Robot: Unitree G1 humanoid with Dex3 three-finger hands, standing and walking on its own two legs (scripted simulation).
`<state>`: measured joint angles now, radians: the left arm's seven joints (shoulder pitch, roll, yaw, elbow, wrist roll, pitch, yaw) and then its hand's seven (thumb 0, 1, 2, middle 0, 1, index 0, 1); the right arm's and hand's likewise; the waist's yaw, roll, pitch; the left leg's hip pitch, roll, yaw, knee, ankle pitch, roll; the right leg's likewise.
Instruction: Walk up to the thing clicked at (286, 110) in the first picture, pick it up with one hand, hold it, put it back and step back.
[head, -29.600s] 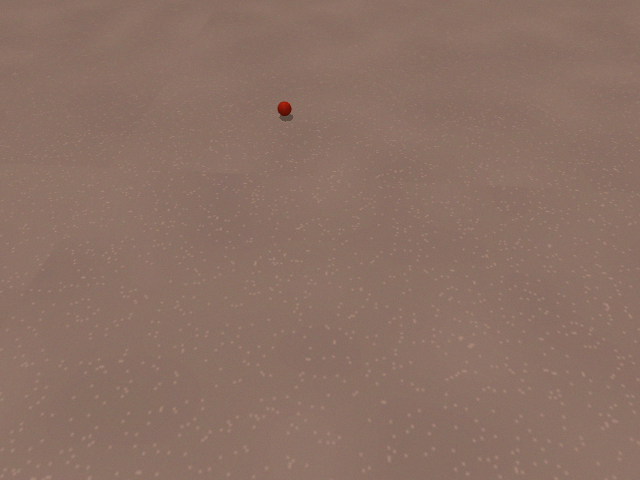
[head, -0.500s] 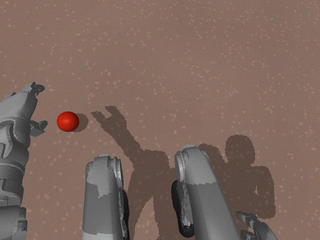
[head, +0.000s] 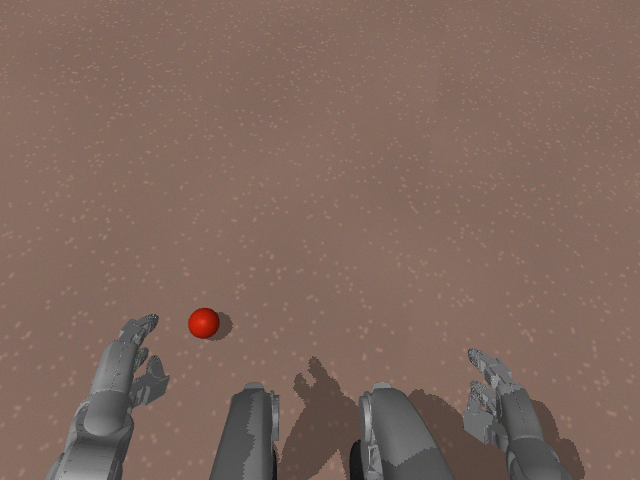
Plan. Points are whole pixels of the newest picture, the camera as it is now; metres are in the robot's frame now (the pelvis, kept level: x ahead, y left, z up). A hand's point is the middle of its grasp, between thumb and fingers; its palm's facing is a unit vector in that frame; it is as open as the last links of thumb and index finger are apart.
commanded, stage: home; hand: left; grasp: from above
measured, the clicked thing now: (204, 323) +0.48 +0.27 -0.57
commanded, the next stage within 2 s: none
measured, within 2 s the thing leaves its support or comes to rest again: neither
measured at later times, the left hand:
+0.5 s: hand (134, 398) +0.21 +0.18 +0.07, palm faces +0.08 -0.98 -0.20, open 7.4 cm
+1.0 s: hand (141, 403) +0.21 +0.18 +0.06, palm faces +0.08 -0.98 -0.20, open 7.4 cm
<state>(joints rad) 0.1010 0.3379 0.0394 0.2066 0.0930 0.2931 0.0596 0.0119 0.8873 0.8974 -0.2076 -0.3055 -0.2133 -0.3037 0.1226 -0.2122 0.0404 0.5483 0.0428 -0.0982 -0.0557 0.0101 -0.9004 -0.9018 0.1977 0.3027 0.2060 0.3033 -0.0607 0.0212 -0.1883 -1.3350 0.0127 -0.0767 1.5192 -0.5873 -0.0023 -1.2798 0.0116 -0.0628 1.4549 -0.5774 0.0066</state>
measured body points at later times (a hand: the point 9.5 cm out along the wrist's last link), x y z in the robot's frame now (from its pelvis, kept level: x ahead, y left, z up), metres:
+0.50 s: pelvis +0.06 +0.00 +0.11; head +0.07 +0.01 +0.56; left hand +0.21 +0.23 +0.08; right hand +0.22 -0.24 +0.05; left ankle +0.06 +0.11 -0.57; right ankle +0.06 -0.13 -0.57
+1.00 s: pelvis +0.06 -0.01 +0.11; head +0.07 +0.00 +0.56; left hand +0.20 +0.23 +0.08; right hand +0.23 -0.24 +0.05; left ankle +0.06 +0.11 -0.57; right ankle +0.06 -0.13 -0.57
